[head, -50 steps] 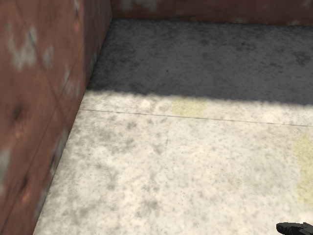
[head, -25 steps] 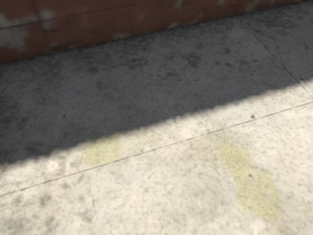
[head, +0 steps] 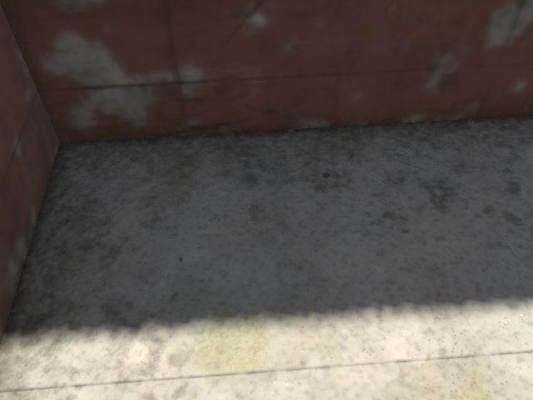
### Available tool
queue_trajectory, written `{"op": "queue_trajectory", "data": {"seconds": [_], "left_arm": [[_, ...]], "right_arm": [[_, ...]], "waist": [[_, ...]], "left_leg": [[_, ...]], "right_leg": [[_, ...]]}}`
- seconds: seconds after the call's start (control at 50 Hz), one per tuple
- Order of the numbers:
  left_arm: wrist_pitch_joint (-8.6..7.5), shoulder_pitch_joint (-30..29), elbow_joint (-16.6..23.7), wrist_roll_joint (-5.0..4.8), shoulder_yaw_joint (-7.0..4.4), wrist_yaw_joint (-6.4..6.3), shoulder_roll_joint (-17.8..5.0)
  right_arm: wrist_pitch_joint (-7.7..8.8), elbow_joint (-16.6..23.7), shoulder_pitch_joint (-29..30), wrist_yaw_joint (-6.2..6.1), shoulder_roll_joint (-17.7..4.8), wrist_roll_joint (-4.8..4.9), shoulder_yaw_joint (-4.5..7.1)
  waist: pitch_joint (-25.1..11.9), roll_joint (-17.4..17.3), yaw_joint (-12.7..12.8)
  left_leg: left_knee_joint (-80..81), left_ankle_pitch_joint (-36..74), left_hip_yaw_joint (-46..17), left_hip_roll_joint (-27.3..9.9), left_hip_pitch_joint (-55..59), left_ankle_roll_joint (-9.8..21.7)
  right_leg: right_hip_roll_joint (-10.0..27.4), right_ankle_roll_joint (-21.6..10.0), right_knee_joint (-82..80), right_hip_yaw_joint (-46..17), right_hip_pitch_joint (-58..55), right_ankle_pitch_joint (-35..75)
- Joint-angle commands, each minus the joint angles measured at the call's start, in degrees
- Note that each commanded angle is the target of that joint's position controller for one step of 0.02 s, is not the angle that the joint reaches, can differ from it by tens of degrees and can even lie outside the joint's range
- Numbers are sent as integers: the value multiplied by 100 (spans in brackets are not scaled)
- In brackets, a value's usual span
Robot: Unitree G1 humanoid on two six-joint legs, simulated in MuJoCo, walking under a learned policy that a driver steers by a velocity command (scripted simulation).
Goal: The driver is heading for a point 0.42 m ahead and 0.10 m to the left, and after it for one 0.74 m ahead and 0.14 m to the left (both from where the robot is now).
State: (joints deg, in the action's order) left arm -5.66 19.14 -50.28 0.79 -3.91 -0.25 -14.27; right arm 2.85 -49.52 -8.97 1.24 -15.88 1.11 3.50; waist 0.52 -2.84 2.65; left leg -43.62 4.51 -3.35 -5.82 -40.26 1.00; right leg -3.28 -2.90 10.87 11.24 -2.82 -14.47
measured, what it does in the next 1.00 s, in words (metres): walks ahead, turning left: left foot, then right foot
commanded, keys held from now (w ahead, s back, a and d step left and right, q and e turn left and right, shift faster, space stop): w+q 0.48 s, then w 0.38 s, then no key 0.14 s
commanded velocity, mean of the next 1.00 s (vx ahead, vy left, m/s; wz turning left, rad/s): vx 0.48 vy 0.00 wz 0.37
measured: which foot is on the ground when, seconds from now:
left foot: up 0.00-0.16, down 0.18-0.66, up 0.68-1.00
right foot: down 0.00-0.16, up 0.18-0.62, down 0.64-1.00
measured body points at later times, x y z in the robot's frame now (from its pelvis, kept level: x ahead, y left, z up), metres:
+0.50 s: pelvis +0.29 +0.06 +0.00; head +0.32 +0.08 +0.45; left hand +0.43 +0.36 -0.08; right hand +0.43 -0.20 -0.10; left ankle +0.23 +0.12 -0.74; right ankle +0.51 -0.09 -0.69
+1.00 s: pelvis +0.56 +0.09 +0.00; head +0.59 +0.10 +0.45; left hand +0.46 +0.35 -0.12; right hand +0.84 -0.05 -0.09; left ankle +0.64 +0.30 -0.69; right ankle +0.55 -0.02 -0.74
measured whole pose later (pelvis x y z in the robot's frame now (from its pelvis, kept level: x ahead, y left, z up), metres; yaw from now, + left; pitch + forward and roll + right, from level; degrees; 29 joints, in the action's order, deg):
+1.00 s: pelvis +0.56 +0.09 +0.00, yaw +23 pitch +2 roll -1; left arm -4.3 20.5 -49.3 -0.4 -2.7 0.5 -14.9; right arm 3.7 -38.3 -6.5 0.1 -15.5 0.2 2.8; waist 1.7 -2.4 5.0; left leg -39.4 -4.1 -2.7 -4.4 -35.8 -0.8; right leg -2.9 -2.4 15.6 0.8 5.4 -12.2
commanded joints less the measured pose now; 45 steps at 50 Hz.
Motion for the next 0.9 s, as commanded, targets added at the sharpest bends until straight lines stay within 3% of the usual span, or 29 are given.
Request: {"op": "queue_trajectory", "data": {"seconds": [0.02,0.06,0.1,0.14,0.16,0.18,0.2,0.22,0.24,0.26,0.28,0.3,0.36,0.4,0.46,0.52,0.58,0.62,0.64,0.66,0.68,0.7,0.72,0.74,0.76,0.78,0.82,0.86,0.9], "left_arm": [[-5,-20,223,-65,-202,-78,-899],[110,95,153,-107,-222,-98,-948],[213,-5,185,-124,-253,-141,-1088],[311,-118,247,-132,-289,-201,-1261],[341,-238,283,-156,-285,-219,-1301],[290,-252,374,-129,-246,-233,-1252],[110,377,631,69,50,-93,-239],[-171,-120,750,-161,32,14,-612],[-310,-747,933,-369,-44,70,-886],[-367,-865,970,-326,-20,52,-847],[-354,-888,904,-174,-58,7,-858],[-283,-772,880,-90,-110,-3,-926],[-79,-687,952,-2,-97,-14,-732],[-30,-1112,1118,19,-39,-32,-592],[-56,-1772,1283,-10,36,15,-444],[-109,-2116,1395,-107,25,98,-546],[-200,-2132,1435,-97,-40,183,-742],[-252,-1687,1339,-87,-111,180,-855],[-278,-1141,1207,-36,-199,151,-1029],[-288,-260,1119,34,-274,117,-1323],[-211,423,817,42,-423,158,-1791],[-189,493,783,-147,-301,203,-1281],[-155,176,841,-166,-203,185,-962],[-105,-162,914,-90,-147,171,-879],[-77,-366,899,-53,-103,172,-776],[-87,-459,896,-10,-55,163,-681],[-101,-438,832,-52,-40,162,-655],[-112,-331,737,-107,-85,136,-838],[-63,-362,671,-90,-107,95,-959]], "right_arm": [[76,627,737,126,-144,-12,-37],[81,846,969,221,-150,0,-44],[70,994,898,294,-248,21,7],[31,969,238,299,-528,46,159],[26,816,-563,250,-819,58,318],[-24,645,-1447,126,-1261,39,514],[-12,652,-1427,59,-1819,49,601],[51,777,-1646,61,-1454,-18,483],[102,760,-1459,54,-1114,-58,402],[139,832,-1057,54,-906,-15,345],[145,934,-643,51,-722,-10,289],[147,1051,-418,25,-591,-71,234],[155,1130,-399,-49,-758,-53,270],[140,1111,-552,-129,-936,-33,323],[66,1074,-794,-193,-964,16,339],[28,969,-1106,-198,-907,29,317],[14,883,-1272,-212,-808,5,284],[-12,900,-1152,-208,-814,-20,283],[-6,943,-1103,-194,-664,-40,227],[6,1070,-1078,-189,-448,-122,122],[77,1084,-1971,-190,-108,53,24],[108,994,-1862,-196,-536,93,63],[115,1096,-1176,-185,-839,101,143],[121,1210,-738,-191,-796,25,122],[148,1295,-499,-175,-727,-65,127],[152,1299,-535,-155,-658,-85,139],[125,1253,-701,-129,-458,-47,105],[109,1349,-476,-131,-327,-78,51],[123,1418,-168,-137,-215,-122,-6]], "waist": [[592,402,113],[601,418,146],[391,581,-21],[-143,839,-450],[-574,798,-906],[-1077,360,-1319],[-1507,-1172,-590],[-2309,-595,-940],[-1505,-275,-1048],[-935,194,-775],[-552,407,-514],[-428,354,-309],[-244,242,-120],[-100,150,-224],[-74,-86,-518],[-120,-248,-711],[-100,-349,-679],[-164,-492,-384],[-523,-424,-116],[-1307,77,264],[-1989,1966,12],[-1705,1675,167],[-873,1066,282],[-480,611,180],[-137,513,58],[-113,663,-97],[-172,854,-212],[-94,802,-189],[-12,694,-160]], "left_leg": [[516,93,242,-1,-221,116],[698,-346,448,77,-377,221],[784,-898,790,352,66,397],[687,-1472,1100,788,1118,643],[1015,-1270,1074,993,2297,843],[1345,-1140,170,589,4000,1142],[1584,-1495,-2974,-958,6072,2243],[2485,-2073,-4574,-1391,6599,2592],[2630,-1799,-3669,-1194,6120,2207],[2634,-1322,-2902,-933,5215,1963],[2702,-703,-2355,-698,4343,1805],[2838,-242,-2015,-537,3761,1761],[3080,403,-1530,-337,2895,1752],[3119,440,-1198,-122,2557,1616],[2953,-142,-931,218,2352,1263],[2767,-695,-1209,33,2676,1145],[2345,-765,-1634,-298,3334,1060],[1926,-126,-1700,-296,3508,929],[1246,441,-1509,-12,3419,778],[-256,-258,-1112,328,2755,560],[-2247,-2868,-476,1192,648,102],[-2971,-3740,-792,977,-250,75],[-3178,-3264,-772,734,-554,96],[-3022,-2844,-492,491,-424,102],[-2646,-2549,-381,311,-339,90],[-2352,-2340,-343,134,-31,89],[-1931,-2255,-183,57,257,32],[-1372,-2056,-52,-8,165,-61],[-597,-1584,80,31,336,-166]], "right_leg": [[1814,-591,-371,-230,109,2366],[1951,-557,-59,-125,-383,2918],[1980,-447,509,44,-585,4514],[1938,-317,1687,139,-583,6258],[1784,-177,2786,214,-171,6192],[1524,69,4412,208,1066,4642],[284,460,6547,-248,3811,-1380],[19,371,7289,-1639,4585,-2000],[380,200,7104,-1800,5056,-1467],[650,122,6523,-1753,4894,-955],[818,168,6008,-1685,4520,-739],[932,222,5751,-1703,4087,-581],[964,500,4949,-1516,3715,-293],[856,657,4108,-1390,3690,370],[540,688,2690,-1316,3254,1642],[413,632,2090,-1370,3074,2054],[444,383,1770,-1454,3097,1604],[363,137,1513,-1288,2566,1248],[449,-70,1464,-1326,1713,1302],[1295,-456,1624,-2206,305,1367],[2432,-1464,1164,-4795,-1615,142],[2579,-1440,657,-5687,-1631,-1319],[2368,-1184,559,-4906,-953,-1457],[2121,-1025,493,-4208,-247,-912],[1924,-1030,357,-3769,336,-275],[1742,-969,255,-3421,668,229],[1557,-1001,77,-2969,911,816],[1585,-1102,-94,-2662,1007,1307],[1497,-1050,-47,-2181,1128,2658]]}}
